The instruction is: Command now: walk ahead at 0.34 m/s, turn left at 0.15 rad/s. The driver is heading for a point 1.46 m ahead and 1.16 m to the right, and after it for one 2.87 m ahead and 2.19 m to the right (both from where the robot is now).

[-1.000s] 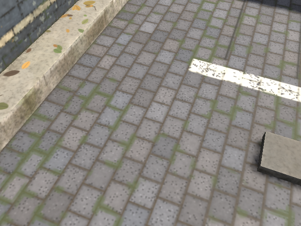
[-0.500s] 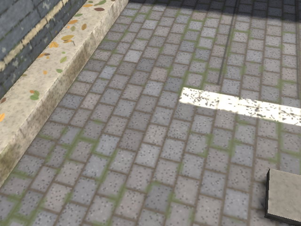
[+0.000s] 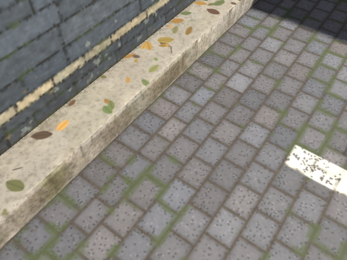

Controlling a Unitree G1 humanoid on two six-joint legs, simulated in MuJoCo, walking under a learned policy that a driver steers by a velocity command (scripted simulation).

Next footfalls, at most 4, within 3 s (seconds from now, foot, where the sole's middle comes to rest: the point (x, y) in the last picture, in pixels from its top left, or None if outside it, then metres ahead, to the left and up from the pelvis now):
0.42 right None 0.23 -0.12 -0.76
0.92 left None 0.24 0.08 -0.76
1.38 right None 0.10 -0.09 -0.76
1.88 left None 0.26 0.00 -0.76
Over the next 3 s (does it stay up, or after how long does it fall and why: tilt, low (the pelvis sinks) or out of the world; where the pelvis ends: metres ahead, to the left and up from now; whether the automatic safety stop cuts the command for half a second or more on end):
stays up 0.28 -0.27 0.01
